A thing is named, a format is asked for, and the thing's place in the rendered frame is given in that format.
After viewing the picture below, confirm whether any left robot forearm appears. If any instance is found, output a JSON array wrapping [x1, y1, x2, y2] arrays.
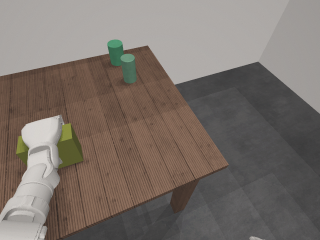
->
[[0, 142, 60, 225]]

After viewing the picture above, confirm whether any table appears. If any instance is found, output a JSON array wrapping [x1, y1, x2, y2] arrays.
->
[[0, 45, 229, 240]]

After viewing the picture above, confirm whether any robot left upper arm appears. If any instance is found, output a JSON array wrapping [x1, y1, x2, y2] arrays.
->
[[0, 220, 48, 240]]

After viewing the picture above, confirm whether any sponge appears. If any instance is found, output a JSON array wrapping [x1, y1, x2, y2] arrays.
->
[[16, 123, 84, 169]]

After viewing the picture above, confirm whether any robot left hand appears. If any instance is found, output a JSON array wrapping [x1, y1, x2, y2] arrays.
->
[[21, 115, 65, 165]]

